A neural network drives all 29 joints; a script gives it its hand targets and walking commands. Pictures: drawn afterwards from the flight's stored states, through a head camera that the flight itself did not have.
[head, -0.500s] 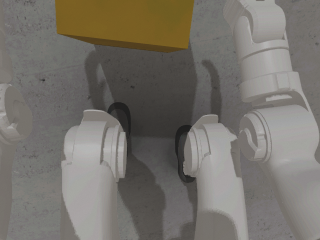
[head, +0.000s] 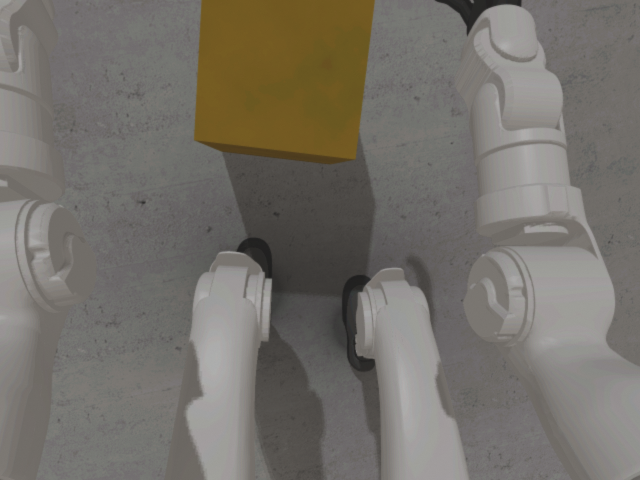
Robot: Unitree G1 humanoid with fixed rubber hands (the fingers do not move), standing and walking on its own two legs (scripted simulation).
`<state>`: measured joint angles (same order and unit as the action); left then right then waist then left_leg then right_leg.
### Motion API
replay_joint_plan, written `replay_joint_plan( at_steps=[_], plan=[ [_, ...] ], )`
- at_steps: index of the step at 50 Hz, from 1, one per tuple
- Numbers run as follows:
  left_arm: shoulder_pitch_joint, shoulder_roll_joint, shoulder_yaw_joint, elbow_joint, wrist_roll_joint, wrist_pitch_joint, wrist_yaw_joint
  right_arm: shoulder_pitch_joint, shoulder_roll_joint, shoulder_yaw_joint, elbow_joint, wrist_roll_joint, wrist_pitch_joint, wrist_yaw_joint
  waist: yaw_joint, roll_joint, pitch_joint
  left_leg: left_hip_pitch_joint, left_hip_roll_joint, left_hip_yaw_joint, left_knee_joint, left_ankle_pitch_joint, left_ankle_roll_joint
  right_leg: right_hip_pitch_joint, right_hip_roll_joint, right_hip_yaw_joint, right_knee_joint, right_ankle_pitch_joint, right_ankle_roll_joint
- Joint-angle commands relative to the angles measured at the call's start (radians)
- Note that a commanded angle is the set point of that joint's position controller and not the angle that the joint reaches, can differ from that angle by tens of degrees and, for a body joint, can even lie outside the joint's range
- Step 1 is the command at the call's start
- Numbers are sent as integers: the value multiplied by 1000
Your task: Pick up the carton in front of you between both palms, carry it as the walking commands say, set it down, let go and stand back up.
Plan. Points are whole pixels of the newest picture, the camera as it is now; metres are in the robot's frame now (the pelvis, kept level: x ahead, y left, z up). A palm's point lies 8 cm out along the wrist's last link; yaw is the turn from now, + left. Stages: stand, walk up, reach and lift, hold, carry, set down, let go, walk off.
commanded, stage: set down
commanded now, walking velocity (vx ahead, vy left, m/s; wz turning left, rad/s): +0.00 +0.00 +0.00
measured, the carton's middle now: (282, 90) +0.53 +0.09 -0.40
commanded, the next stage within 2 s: let go in 0.34 s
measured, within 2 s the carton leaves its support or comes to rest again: neither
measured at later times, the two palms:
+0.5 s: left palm out of the picture +0.53 +0.30 +0.03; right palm out of the picture +0.55 -0.10 +0.03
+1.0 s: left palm out of the picture +0.36 +0.27 +0.13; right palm out of the picture +0.39 -0.18 +0.13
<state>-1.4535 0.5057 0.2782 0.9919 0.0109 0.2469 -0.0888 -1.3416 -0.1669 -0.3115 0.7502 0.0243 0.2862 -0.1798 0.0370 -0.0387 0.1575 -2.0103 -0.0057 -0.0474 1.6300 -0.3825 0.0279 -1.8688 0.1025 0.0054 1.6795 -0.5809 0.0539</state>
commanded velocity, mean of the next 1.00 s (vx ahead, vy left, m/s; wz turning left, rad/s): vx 0.00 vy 0.00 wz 0.00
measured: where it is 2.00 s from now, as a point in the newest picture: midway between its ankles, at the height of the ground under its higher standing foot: (307, 322)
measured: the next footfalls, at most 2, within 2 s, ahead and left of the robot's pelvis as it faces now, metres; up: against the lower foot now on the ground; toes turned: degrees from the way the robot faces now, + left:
none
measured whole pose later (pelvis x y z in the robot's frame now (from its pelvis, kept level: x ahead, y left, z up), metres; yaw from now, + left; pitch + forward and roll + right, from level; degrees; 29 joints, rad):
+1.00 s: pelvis +0.09 +0.00 +0.22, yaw +5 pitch +24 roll -1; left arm -0.26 0.23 0.19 0.62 0.05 0.03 -0.08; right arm -0.21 -0.13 -0.13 0.56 -0.04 0.04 0.01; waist 0.00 -0.02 -0.03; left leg -0.87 -0.03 -0.02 0.65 -0.20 0.02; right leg -0.76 0.04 0.07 0.69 -0.35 0.01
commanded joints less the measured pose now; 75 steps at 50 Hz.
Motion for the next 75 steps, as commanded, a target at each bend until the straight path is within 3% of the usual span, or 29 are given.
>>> replay_joint_plan(
  at_steps=[1, 7, 20, 25, 31, 42, 57, 62, 70, 75],
  plan=[
    [-273, 134, 2, -178, -1, -5, -4, -223, -108, 1, -162, 5, -12, 3, 15, 150, -1328, 1331, -35, 23, -147, 504, -39, 133, 48, -128, -265, 193, 22],
    [-206, 94, 9, -152, 24, -9, -13, -133, -91, -15, -128, -8, -21, 17, -1, 169, -1250, 1423, -28, 11, -267, 536, -43, 155, 35, -108, -400, 212, 24],
    [-48, 35, 93, -67, 123, -65, -25, 9, -30, -48, -90, -94, -66, 53, 2, 94, -1106, 1437, -23, 8, -540, 501, -25, 416, 4, -70, -666, 281, 36],
    [201, 2, 82, -186, 160, -72, -15, 253, -35, 17, -182, -128, -78, 71, 13, 109, -1224, 1672, -23, 8, -609, 658, -28, 543, 8, -67, -750, 365, 28],
    [449, -65, 22, -410, 99, -116, 3, 472, -52, 101, -299, -104, -128, 104, -3, 110, -1157, 1820, -14, -10, -705, 725, -26, 647, -5, -42, -854, 412, 4],
    [965, -160, -37, -419, 51, -202, 3, 936, -26, 137, -250, -83, -230, 167, -16, 80, -855, 1829, 1, -24, -877, 648, -17, 894, -43, -2, -1020, 431, 1],
    [1518, -192, -151, -586, -6, -270, 28, 1407, -80, 222, -358, -36, -302, 219, -32, 44, -474, 1962, -20, 18, -1111, 512, -29, 1399, -70, 31, -1237, 525, -22],
    [1624, -197, -188, -631, -11, -255, 31, 1506, -97, 236, -380, -29, -290, 233, -33, 29, -331, 2039, -29, 35, -1185, 481, -38, 1499, -77, 38, -1316, 544, -29],
    [1645, -181, -202, -667, -4, -174, 18, 1502, -109, 249, -396, -34, -225, 245, -35, -7, -112, 2136, -43, 52, -1209, 333, -38, 1446, -114, 48, -1401, 353, -58],
    [1642, -178, -194, -674, 5, -136, 17, 1490, -110, 244, -400, -44, -191, 247, -33, -5, -93, 2162, -45, 53, -1192, 336, -39, 1455, -116, 46, -1389, 356, -61]
  ],
)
